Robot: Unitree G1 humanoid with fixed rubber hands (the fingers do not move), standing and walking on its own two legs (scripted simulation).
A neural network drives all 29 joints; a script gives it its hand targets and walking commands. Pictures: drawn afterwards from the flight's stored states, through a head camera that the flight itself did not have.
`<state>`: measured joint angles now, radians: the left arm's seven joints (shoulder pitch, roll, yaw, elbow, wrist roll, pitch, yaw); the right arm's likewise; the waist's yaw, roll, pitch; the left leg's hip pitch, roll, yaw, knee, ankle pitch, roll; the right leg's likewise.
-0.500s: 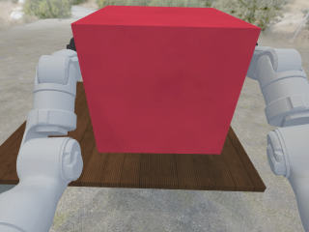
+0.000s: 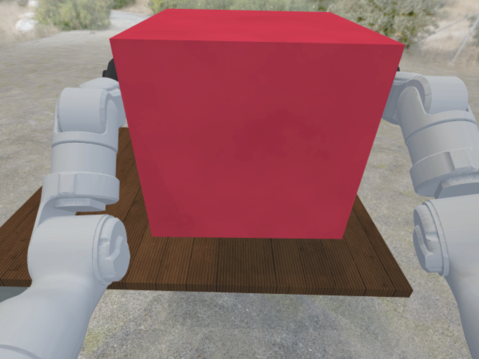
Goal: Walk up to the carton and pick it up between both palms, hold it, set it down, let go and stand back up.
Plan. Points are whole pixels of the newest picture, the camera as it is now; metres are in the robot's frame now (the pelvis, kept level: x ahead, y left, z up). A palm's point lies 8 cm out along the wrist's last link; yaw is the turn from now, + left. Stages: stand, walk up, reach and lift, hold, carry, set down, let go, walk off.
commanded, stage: hold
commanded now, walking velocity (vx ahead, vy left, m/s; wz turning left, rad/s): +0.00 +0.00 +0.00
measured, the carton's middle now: (248, 115) +0.41 -0.01 +0.30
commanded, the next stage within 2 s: none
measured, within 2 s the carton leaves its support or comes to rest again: neither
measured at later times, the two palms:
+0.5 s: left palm (116, 94) +0.37 +0.18 +0.34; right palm (382, 92) +0.36 -0.20 +0.36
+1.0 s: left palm (117, 89) +0.37 +0.18 +0.35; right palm (385, 83) +0.36 -0.20 +0.37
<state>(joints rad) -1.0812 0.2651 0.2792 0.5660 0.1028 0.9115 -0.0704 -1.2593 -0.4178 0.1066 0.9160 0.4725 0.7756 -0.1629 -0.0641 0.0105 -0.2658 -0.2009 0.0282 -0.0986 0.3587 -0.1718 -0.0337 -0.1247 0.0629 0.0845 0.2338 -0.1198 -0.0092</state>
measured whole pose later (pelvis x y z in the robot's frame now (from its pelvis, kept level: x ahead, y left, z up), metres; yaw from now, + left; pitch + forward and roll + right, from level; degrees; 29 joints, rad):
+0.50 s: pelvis +0.00 +0.00 +0.00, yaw +0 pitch +1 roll -2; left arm -1.09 0.27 0.27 0.59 0.10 0.90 -0.07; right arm -1.26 -0.42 0.11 0.93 0.47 0.77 -0.16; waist -0.06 0.01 -0.27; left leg -0.21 0.03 -0.10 0.36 -0.17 -0.03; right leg -0.13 0.06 0.08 0.24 -0.12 -0.01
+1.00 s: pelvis +0.00 +0.00 +0.00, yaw +0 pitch +1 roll -2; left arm -1.14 0.27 0.28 0.63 0.09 0.91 -0.06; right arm -1.33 -0.43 0.10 0.99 0.46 0.79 -0.15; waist -0.06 0.01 -0.27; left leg -0.21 0.03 -0.10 0.37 -0.17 -0.03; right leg -0.14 0.06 0.08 0.25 -0.13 -0.01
